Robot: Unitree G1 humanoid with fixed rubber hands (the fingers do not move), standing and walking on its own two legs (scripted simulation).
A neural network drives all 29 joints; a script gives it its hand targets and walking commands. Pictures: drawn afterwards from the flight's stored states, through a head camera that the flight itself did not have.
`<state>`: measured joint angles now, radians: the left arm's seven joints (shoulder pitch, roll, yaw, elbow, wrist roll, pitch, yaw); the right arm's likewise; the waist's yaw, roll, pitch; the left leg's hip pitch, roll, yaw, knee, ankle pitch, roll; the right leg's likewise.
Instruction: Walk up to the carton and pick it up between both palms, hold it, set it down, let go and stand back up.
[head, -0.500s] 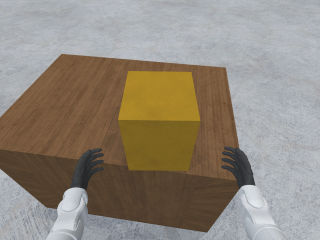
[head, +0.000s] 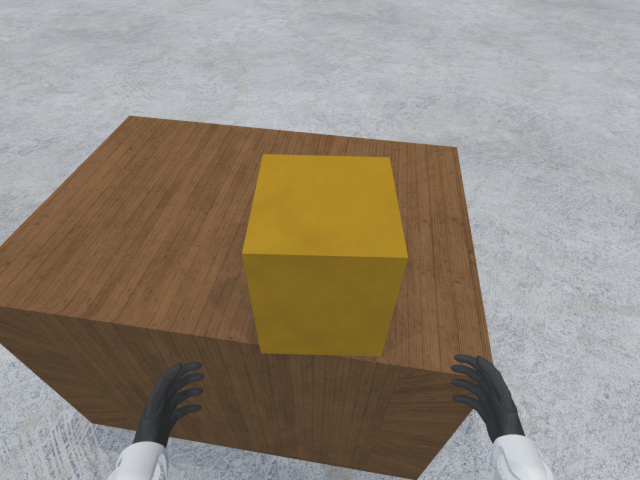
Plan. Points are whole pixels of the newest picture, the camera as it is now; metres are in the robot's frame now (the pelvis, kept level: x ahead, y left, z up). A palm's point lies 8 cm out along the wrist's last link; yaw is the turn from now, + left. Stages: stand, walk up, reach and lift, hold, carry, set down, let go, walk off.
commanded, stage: set down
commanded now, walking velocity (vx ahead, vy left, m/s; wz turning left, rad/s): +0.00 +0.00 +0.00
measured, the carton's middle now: (323, 257) +0.46 +0.02 +0.00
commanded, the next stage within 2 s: let go in 0.64 s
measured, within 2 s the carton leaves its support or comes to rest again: neither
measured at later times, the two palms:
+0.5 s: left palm (164, 475) +0.16 +0.21 -0.07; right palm (525, 474) +0.16 -0.23 -0.07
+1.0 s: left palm out of the picture +0.16 +0.20 -0.07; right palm out of the picture +0.15 -0.25 -0.07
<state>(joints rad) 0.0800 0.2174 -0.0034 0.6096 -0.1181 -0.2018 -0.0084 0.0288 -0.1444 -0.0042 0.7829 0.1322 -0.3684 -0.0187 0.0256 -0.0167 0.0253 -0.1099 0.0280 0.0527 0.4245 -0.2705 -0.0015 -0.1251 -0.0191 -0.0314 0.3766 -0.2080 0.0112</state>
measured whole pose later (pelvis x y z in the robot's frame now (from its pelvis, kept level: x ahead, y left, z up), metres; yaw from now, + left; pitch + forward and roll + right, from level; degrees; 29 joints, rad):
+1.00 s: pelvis -0.01 -0.02 +0.00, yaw -1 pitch -5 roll +0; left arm 0.19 0.19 0.00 0.49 0.00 0.16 0.00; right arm 0.16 -0.19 -0.05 0.70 -0.02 -0.16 0.02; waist 0.01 -0.01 0.07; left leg -0.04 0.04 0.06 0.35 -0.23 -0.02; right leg -0.08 0.00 -0.02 0.34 -0.19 0.00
